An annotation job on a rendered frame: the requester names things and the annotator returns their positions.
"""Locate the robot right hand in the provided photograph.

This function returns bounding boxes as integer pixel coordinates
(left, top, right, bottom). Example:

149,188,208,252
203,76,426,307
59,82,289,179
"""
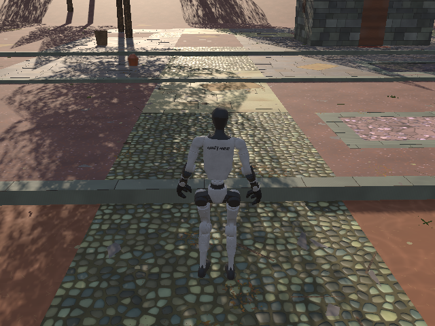
246,189,262,205

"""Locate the robot right forearm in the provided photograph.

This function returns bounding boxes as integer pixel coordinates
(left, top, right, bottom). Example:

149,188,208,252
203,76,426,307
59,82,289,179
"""
246,165,260,192

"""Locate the left robot upper arm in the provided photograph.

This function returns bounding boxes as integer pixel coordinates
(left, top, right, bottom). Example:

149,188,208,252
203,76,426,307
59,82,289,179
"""
185,136,205,173

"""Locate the right robot shin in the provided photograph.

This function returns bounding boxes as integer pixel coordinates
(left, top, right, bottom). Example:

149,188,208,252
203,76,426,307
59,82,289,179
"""
226,225,237,270

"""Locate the robot left forearm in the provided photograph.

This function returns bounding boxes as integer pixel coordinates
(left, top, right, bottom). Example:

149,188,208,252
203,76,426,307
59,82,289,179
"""
179,162,192,187

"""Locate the right robot upper arm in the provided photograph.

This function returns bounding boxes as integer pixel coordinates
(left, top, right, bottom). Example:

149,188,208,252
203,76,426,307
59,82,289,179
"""
233,137,252,175

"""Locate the robot left hand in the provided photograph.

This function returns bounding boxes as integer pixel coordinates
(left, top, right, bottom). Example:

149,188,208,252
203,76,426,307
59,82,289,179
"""
177,184,192,198

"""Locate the left robot foot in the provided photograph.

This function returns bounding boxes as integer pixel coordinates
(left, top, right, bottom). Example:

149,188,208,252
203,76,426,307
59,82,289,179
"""
198,259,211,278

